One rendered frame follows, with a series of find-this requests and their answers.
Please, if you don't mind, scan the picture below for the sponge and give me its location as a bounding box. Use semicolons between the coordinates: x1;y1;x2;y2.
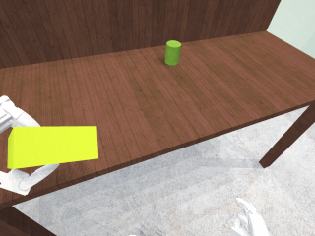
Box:
7;126;98;169

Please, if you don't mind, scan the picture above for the table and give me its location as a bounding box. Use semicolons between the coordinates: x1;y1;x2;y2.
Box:
0;0;315;236

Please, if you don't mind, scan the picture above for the robot right hand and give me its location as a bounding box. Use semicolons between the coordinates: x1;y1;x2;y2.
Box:
231;198;270;236

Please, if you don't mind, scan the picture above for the robot left hand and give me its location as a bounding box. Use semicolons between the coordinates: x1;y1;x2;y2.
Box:
0;95;60;195

